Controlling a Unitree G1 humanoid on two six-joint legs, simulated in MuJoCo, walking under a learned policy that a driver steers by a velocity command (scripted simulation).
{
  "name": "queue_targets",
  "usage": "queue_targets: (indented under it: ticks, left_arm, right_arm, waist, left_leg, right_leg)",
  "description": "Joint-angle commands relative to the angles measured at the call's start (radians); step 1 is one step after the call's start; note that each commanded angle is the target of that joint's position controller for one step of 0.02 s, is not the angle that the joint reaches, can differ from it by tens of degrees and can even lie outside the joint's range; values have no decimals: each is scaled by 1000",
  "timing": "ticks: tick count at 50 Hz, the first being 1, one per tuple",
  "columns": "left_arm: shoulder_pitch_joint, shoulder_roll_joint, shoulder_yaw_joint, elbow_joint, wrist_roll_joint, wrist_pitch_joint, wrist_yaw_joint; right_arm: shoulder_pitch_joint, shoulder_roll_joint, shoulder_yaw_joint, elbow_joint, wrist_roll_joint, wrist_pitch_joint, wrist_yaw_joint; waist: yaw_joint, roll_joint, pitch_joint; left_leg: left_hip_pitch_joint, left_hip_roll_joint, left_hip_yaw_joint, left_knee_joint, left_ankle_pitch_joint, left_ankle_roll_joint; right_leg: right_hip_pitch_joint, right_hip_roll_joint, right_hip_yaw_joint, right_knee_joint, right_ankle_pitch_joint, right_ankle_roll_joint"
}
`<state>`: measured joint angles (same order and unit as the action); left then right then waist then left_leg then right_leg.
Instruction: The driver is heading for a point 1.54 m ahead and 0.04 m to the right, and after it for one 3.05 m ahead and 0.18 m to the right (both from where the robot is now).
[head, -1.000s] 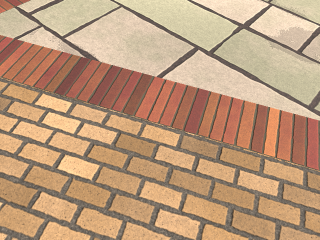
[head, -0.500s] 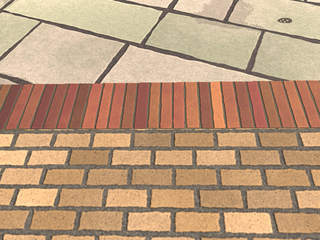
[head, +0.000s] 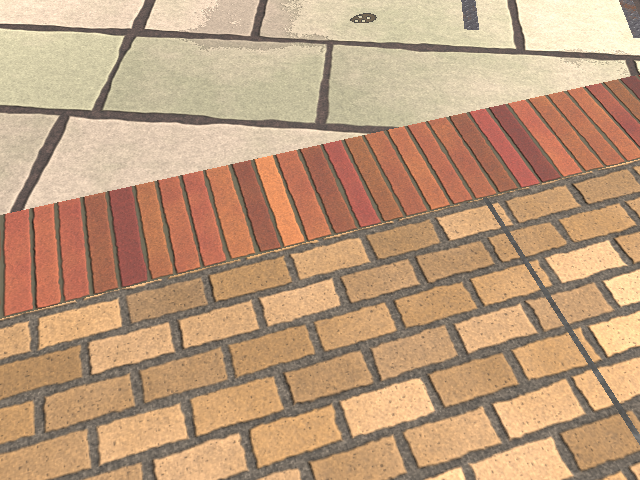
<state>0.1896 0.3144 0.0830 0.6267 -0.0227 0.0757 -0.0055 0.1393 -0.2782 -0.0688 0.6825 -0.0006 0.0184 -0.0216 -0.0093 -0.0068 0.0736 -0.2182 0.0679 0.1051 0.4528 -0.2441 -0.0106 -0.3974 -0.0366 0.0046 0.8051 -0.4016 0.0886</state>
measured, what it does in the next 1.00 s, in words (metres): walks ahead: right foot, then left foot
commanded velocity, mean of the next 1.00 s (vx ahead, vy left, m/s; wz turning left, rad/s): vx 0.38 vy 0.00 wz -0.20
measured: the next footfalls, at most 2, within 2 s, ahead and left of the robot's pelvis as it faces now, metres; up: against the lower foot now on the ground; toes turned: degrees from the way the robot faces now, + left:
right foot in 0.08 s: +0.03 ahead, -0.13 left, +0.00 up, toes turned -4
left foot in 0.60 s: +0.39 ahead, +0.06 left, +0.00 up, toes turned -8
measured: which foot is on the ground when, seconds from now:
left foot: down 0.00-0.06, up 0.08-0.58, down 0.60-1.00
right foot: up 0.00-0.06, down 0.08-0.62, up 0.64-1.00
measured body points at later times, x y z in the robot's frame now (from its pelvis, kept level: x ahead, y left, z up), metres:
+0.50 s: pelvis +0.14 -0.04 +0.00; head +0.16 -0.07 +0.45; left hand +0.20 +0.24 -0.11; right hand +0.31 -0.32 -0.09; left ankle +0.33 +0.08 -0.70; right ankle -0.01 -0.13 -0.74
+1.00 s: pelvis +0.43 -0.05 +0.00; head +0.46 -0.06 +0.45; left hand +0.67 +0.15 -0.08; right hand +0.40 -0.33 -0.12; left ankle +0.35 +0.06 -0.74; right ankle +0.59 -0.24 -0.70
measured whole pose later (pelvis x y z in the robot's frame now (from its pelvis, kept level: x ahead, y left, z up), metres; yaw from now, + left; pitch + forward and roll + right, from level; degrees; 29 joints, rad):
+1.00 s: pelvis +0.43 -0.05 +0.00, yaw -10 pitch +2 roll +2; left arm 0.11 0.27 0.03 0.68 -0.01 -0.08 -0.02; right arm 0.36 -0.28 -0.04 0.84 0.02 -0.08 0.01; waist -0.08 -0.04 0.03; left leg 0.03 -0.07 0.04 0.21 -0.26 0.04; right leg -0.64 -0.10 0.04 0.60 0.07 0.01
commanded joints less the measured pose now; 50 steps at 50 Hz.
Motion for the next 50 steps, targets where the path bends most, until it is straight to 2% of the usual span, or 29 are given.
queue_targets:
  ticks: [1,2,3,4,5,6,7,9,10,12,14,19,23,26,28,29,30,31,32,33,34,35,36,37,40,42,45,47,50]
  left_arm:
    - [4,93,28,-86,-3,-11,-11]
    - [46,91,32,-71,-4,-10,-13]
    - [121,112,46,-40,-9,-13,-8]
    - [228,184,71,-18,-17,-21,2]
    - [258,309,86,-44,-2,-52,-2]
    - [239,234,64,-48,27,-88,-9]
    - [187,174,39,-39,28,-108,-6]
    - [112,115,12,-38,13,-115,7]
    - [107,111,5,-38,19,-117,14]
    - [131,117,5,-27,28,-128,21]
    - [159,120,5,-9,25,-137,23]
    - [210,143,10,41,16,-141,22]
    - [258,147,12,84,8,-134,19]
    - [262,156,16,103,1,-126,21]
    - [245,172,20,104,3,-121,23]
    - [236,165,17,105,6,-116,24]
    - [238,139,4,98,15,-115,28]
    - [332,49,-24,70,20,-126,23]
    - [324,38,-32,79,8,-145,24]
    - [225,127,-8,59,-21,-156,15]
    - [149,134,-11,37,-28,-165,10]
    - [104,120,-13,29,-9,-170,8]
    - [109,112,-7,36,4,-165,8]
    - [139,93,-10,50,5,-157,5]
    - [142,52,-20,55,13,-136,10]
    - [68,44,-25,29,23,-139,12]
    - [-48,14,-39,3,20,-159,-2]
    - [-123,5,-44,-16,13,-168,-14]
    - [-182,26,-37,-43,6,-174,-30]
  right_arm:
    - [-18,-215,-64,-54,25,-12,5]
    - [-20,-207,-63,-47,37,-13,5]
    - [9,-163,-51,-32,34,-17,7]
    - [-2,-84,-26,-41,6,-20,17]
    - [-93,-59,-14,-129,-15,-35,14]
    - [-156,-127,-31,-139,16,-57,14]
    - [-142,-165,-43,-128,37,-69,23]
    - [-83,-172,-50,-74,6,-80,26]
    - [-72,-160,-49,-60,-1,-85,31]
    - [-63,-132,-40,-40,3,-94,39]
    - [-80,-117,-32,-33,4,-97,39]
    - [-165,-92,-13,-51,16,-105,52]
    - [-234,-82,1,-79,23,-120,75]
    - [-220,-96,2,-86,23,-130,86]
    - [-142,-130,-12,-71,19,-131,79]
    - [-23,-160,-30,-40,16,-130,69]
    - [143,-202,-46,-5,11,-127,58]
    - [288,-297,-68,14,-11,-123,52]
    - [330,-234,-49,40,4,-123,60]
    - [260,-181,-29,40,17,-120,57]
    - [193,-160,-21,29,14,-113,50]
    - [140,-142,-14,27,4,-109,49]
    - [106,-117,-6,20,-8,-114,48]
    - [86,-113,-4,18,-11,-116,48]
    - [86,-125,-7,40,3,-133,46]
    - [104,-141,-10,54,5,-134,41]
    - [135,-155,-11,68,13,-124,33]
    - [194,-176,-15,90,20,-117,30]
    - [238,-190,-20,118,27,-97,27]
  waist:
    - [1,182,-150]
    - [25,167,-152]
    - [46,113,-164]
    - [76,-107,-156]
    - [89,-300,-126]
    - [130,-188,-118]
    - [88,-188,-55]
    - [47,-153,-23]
    - [38,-155,-24]
    - [39,-121,-34]
    - [50,-99,-30]
    - [92,-105,17]
    - [116,-86,59]
    - [94,-103,54]
    - [43,-128,-12]
    - [-24,-118,-101]
    - [-100,-100,-233]
    - [-97,126,-424]
    - [-104,281,-499]
    - [-106,197,-323]
    - [-83,123,-204]
    - [-52,59,-117]
    - [-18,69,-91]
    - [5,89,-85]
    - [31,86,-52]
    - [15,68,-23]
    - [-26,58,-5]
    - [-62,50,2]
    - [-70,56,12]
  left_leg:
    - [116,241,-138,-69,307,199]
    - [55,227,-113,-37,160,165]
    - [-62,187,-64,50,-28,118]
    - [-292,92,46,345,-263,34]
    - [-627,-78,-19,588,-452,-19]
    - [-662,-36,-171,689,-392,3]
    - [-664,-1,-183,677,-278,30]
    - [-612,30,-168,599,-93,20]
    - [-565,27,-157,577,-14,9]
    - [-542,13,-134,522,113,-10]
    - [-538,7,-131,427,189,-26]
    - [-493,-7,-125,210,289,-48]
    - [-484,-15,-113,115,271,-19]
    - [-417,-30,-104,62,212,25]
    - [-275,-74,-65,52,156,63]
    - [-101,-106,-37,29,170,96]
    - [182,-47,-90,67,191,143]
    - [603,226,-519,61,27,291]
    - [662,326,-856,-129,-139,335]
    - [538,299,-757,-169,-241,289]
    - [391,266,-621,-184,-199,261]
    - [247,225,-529,-216,-100,252]
    - [161,188,-462,-243,-15,242]
    - [105,166,-421,-272,31,246]
    - [26,149,-315,-330,160,270]
    - [29,134,-260,-348,226,268]
    - [27,84,-167,-348,273,227]
    - [61,100,-165,-345,254,220]
    - [185,154,-185,-302,284,207]
  right_leg:
    - [71,27,-75,-185,80,-49]
    - [164,47,-96,-281,141,-82]
    - [313,69,-79,-332,134,-119]
    - [476,-90,180,-433,84,-198]
    - [497,-328,688,-537,-89,-411]
    - [442,-352,727,-623,-247,-452]
    - [400,-317,640,-642,-319,-401]
    - [365,-227,472,-635,-189,-319]
    - [342,-190,410,-645,-109,-300]
    - [354,-164,332,-659,41,-292]
    - [371,-155,280,-664,130,-286]
    - [362,-159,220,-674,206,-286]
    - [394,-189,210,-650,271,-295]
    - [430,-214,214,-607,390,-278]
    - [452,-203,193,-506,694,-255]
    - [436,-161,150,-355,890,-231]
    - [305,-116,116,-139,869,-197]
    - [-76,22,69,270,485,-119]
    - [-231,124,158,467,-153,-100]
    - [-338,56,178,541,-123,-109]
    - [-348,-2,124,517,-43,-121]
    - [-328,-42,95,445,29,-122]
    - [-276,-77,97,388,82,-122]
    - [-227,-87,93,366,111,-115]
    - [-228,-100,67,282,162,-81]
    - [-269,-107,57,162,267,-61]
    - [-212,-75,18,-87,457,-62]
    - [-181,-50,0,-183,522,-64]
    - [-210,-39,19,-265,495,-93]
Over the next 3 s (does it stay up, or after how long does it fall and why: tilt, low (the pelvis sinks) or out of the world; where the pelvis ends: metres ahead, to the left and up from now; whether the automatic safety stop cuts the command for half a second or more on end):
stays up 1.48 -0.09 -0.05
